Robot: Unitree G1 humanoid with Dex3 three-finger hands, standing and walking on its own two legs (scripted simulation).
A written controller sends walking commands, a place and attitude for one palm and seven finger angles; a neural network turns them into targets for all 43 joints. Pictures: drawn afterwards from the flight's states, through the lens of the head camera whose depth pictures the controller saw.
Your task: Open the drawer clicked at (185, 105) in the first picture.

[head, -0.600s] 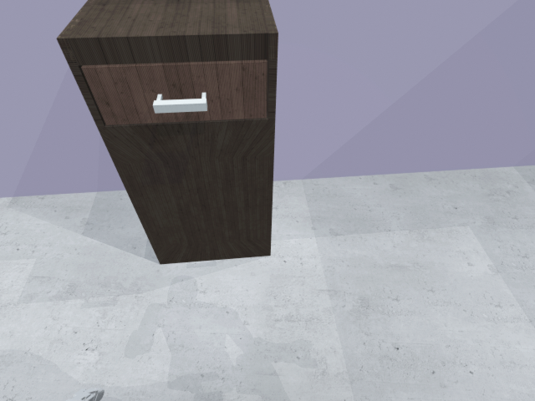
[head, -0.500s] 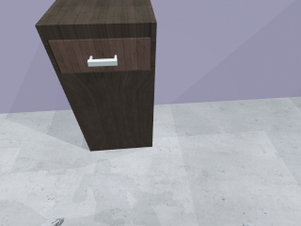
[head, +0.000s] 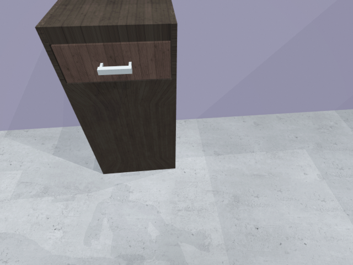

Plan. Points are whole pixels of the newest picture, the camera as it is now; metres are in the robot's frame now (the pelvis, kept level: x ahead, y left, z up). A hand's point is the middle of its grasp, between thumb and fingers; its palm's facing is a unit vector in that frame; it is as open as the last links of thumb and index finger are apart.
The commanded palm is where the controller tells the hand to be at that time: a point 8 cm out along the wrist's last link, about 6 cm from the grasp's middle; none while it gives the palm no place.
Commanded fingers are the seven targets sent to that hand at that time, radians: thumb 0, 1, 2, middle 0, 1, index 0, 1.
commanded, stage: stand and wait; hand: left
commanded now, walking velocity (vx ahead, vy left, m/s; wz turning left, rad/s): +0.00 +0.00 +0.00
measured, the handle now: (115, 67) +0.78 +0.29 +0.03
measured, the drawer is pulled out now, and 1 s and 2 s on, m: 0.00 0.00 0.00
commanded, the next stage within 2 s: look at it before walking up in 0.22 s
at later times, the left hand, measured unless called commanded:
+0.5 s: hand out of the picture +0.08 +0.24 -0.15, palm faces -0.02 -0.94 -0.34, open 7.4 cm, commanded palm none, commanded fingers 0.00 0.90 0.90 -0.20 -0.30 -0.20 -0.30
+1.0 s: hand out of the picture +0.08 +0.24 -0.15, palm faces -0.02 -0.94 -0.34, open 7.4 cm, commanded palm none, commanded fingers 0.00 0.90 0.90 -0.20 -0.30 -0.20 -0.30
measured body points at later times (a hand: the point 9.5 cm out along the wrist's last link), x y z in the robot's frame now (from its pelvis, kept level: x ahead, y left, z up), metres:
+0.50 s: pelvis -0.01 -0.01 +0.00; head +0.00 -0.01 +0.45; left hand +0.08 +0.29 -0.13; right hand +0.07 -0.30 -0.13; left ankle +0.00 +0.12 -0.74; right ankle +0.00 -0.12 -0.74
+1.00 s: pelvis +0.00 +0.00 +0.00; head +0.01 +0.00 +0.45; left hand +0.08 +0.29 -0.13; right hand +0.08 -0.30 -0.13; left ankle +0.00 +0.12 -0.74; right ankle +0.00 -0.12 -0.74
